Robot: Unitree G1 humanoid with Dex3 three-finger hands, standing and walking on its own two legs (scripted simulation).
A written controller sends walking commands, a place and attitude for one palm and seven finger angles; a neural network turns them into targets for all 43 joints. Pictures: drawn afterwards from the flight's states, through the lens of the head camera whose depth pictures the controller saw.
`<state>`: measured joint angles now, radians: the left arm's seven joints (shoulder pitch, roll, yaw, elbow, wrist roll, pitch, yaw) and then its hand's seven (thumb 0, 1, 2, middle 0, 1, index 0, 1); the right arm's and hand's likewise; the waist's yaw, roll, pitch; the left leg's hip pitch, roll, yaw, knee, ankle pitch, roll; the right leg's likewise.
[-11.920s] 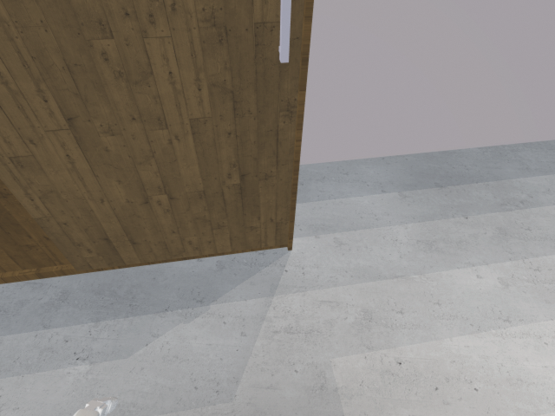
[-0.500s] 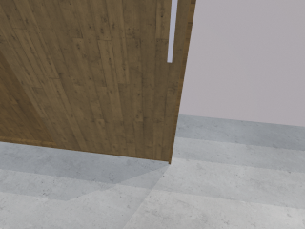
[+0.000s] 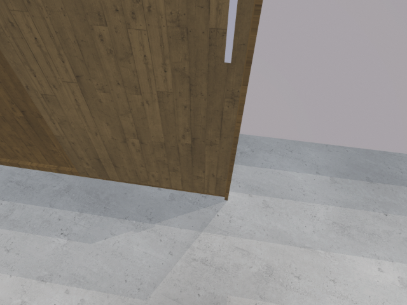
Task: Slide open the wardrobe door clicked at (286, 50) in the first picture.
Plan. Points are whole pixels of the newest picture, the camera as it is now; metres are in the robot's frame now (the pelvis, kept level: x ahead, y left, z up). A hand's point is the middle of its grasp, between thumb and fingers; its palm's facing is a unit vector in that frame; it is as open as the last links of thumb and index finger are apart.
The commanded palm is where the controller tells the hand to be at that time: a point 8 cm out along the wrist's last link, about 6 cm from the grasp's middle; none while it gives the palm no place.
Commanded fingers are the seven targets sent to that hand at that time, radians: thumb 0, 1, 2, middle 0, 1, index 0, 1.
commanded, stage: look again from close up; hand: right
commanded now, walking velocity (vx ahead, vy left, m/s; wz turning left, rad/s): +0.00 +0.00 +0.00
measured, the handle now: (232, 15) +0.76 -0.02 +0.22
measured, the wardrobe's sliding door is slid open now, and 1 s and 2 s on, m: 0.00 0.00 0.00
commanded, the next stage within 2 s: shuffle to correct the standing spot in 0.84 s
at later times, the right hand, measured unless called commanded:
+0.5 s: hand out of the picture -0.03 -0.15 -0.18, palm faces +0.02 +0.98 -0.17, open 7.4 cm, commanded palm none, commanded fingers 0.00 -0.90 -0.90 0.20 0.30 0.20 0.30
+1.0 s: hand out of the picture +0.01 -0.14 -0.18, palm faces +0.02 +0.98 -0.19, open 7.4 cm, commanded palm none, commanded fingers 0.00 -0.90 -0.90 0.20 0.30 0.20 0.30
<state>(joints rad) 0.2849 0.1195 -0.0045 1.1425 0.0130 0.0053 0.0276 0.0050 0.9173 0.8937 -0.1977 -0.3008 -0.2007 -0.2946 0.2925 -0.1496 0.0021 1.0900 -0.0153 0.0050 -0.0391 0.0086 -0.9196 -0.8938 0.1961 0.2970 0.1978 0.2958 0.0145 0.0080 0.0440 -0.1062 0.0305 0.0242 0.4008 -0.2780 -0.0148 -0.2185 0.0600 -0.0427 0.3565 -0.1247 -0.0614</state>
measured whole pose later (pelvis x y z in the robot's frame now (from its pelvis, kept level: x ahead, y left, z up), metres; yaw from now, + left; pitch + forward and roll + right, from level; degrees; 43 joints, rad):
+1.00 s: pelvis +0.02 +0.02 +0.00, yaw +0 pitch -1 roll -1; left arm 0.28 0.14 -0.01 1.15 0.01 -0.01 0.03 0.00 0.91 0.89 -0.20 -0.30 -0.20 -0.29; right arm 0.32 -0.13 0.01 1.10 -0.01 -0.01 -0.04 0.00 -0.91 -0.89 0.20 0.30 0.20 0.30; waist 0.01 0.00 0.04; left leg -0.08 0.00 0.03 0.40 -0.31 0.02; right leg -0.21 0.03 -0.03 0.40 -0.18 -0.03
